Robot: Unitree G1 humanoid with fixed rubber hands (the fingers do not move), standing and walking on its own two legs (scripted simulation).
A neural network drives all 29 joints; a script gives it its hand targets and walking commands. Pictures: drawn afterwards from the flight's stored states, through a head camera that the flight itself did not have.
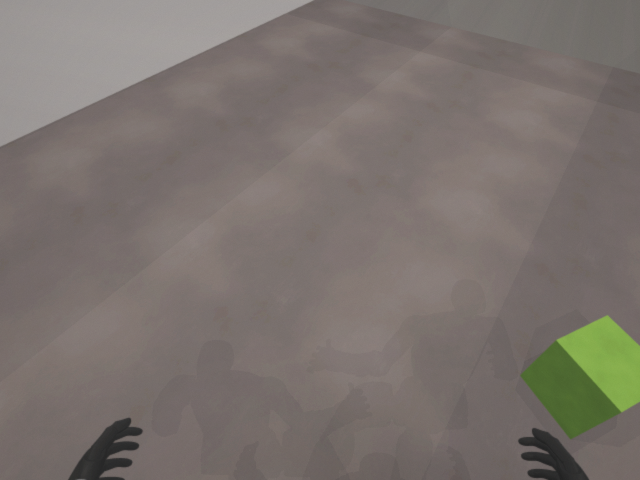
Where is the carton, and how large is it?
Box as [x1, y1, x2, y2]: [520, 315, 639, 438]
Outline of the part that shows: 607,315 557,339 520,375 570,438 619,413 639,401 639,346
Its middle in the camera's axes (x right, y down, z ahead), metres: +0.79 +0.40 +1.13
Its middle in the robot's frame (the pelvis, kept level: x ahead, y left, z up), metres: +0.52 -0.77 -0.63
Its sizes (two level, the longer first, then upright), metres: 0.210 0.200 0.250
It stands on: the floor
